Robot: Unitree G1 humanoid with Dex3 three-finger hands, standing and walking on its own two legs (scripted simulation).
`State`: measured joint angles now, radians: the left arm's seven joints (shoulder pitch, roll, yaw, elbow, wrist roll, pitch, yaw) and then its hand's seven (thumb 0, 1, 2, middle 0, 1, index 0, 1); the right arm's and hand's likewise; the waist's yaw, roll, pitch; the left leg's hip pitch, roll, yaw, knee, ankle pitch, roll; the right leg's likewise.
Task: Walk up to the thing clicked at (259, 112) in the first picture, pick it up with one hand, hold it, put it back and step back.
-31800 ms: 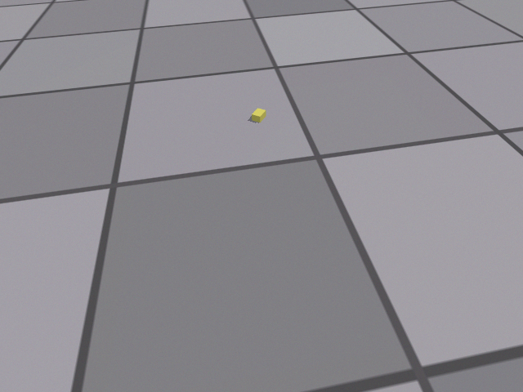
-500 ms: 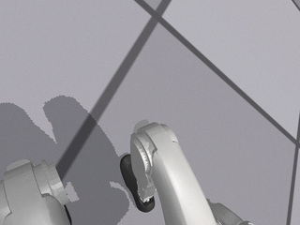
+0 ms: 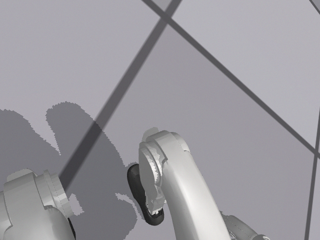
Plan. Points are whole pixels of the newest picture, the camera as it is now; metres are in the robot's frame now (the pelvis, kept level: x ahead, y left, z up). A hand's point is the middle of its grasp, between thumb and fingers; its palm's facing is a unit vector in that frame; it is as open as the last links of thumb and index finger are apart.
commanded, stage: withdraw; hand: left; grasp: from above
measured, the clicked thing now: out of the picture +0.43 +0.33 -0.28
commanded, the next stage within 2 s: home in 0.80 s
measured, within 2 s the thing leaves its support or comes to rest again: neither
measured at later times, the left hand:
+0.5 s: hand out of the picture +0.43 +0.33 -0.08, palm faces -0.42 -0.09 -0.90, open 13.7 cm
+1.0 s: hand out of the picture +0.43 +0.34 -0.15, palm faces -0.38 -0.10 -0.92, open 13.3 cm
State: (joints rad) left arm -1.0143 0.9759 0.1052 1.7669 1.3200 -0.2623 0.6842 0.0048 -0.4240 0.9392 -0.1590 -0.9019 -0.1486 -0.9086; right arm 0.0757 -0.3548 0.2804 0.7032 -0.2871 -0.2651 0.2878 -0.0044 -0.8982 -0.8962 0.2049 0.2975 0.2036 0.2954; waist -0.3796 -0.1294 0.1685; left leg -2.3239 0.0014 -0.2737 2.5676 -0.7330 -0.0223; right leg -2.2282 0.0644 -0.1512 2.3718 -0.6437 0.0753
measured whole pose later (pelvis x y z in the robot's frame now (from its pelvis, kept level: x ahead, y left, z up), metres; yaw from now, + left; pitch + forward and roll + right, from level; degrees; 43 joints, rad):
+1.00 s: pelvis +0.00 -0.01 +0.02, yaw +6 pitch +33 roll -9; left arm -0.98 0.80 0.10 1.48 1.31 -0.25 0.48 0.00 -0.37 0.93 -0.19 -0.89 -0.19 -0.89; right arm 0.20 -0.30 0.10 0.73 -0.17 -0.08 0.14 0.00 -0.90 -0.89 0.20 0.30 0.20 0.29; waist -0.29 -0.02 -0.01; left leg -2.35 -0.02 -0.16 2.44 -0.66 -0.02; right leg -2.28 0.02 -0.07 2.33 -0.64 0.05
